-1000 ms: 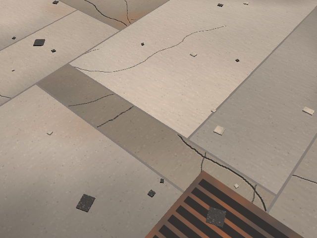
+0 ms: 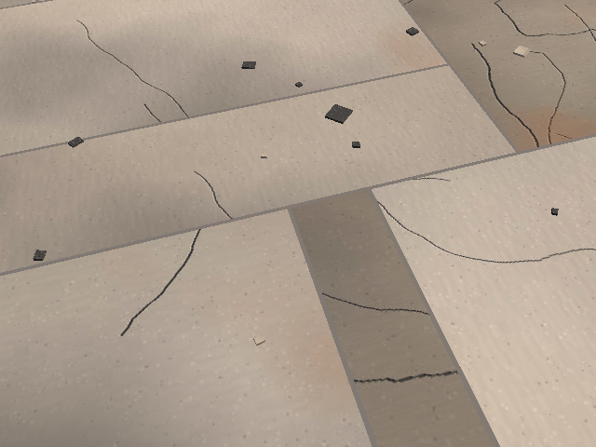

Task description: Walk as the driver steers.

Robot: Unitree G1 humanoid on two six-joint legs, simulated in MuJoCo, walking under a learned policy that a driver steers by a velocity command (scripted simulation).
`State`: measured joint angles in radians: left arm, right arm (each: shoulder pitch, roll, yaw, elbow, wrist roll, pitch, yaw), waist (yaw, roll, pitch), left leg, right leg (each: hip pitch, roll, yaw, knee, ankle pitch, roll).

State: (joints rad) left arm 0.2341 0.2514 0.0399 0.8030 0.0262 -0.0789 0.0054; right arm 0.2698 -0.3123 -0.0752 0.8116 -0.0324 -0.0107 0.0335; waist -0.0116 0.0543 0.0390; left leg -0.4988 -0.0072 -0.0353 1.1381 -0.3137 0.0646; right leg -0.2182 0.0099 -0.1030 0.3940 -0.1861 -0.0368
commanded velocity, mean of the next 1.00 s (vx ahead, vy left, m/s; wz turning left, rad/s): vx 0.22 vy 0.00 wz -0.06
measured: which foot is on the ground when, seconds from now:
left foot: up 0.00-0.30, down 0.32-0.84, up 0.86-1.00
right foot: down 0.00-0.32, up 0.34-0.82, down 0.84-1.00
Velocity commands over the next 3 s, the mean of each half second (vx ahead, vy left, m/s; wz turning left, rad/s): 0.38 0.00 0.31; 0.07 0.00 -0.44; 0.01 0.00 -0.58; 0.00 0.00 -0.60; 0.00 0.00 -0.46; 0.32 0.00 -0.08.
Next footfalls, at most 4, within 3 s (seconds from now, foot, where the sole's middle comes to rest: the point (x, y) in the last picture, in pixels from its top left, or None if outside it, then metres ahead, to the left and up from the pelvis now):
0.32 left None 0.30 0.14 -0.78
0.84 right None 0.31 -0.05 -0.78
1.32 left None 0.34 0.14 -0.78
1.78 right None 0.20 -0.03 -0.78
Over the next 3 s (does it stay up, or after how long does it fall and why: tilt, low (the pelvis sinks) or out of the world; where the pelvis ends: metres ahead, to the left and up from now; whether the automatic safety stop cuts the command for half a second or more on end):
stays up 0.31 -0.05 0.00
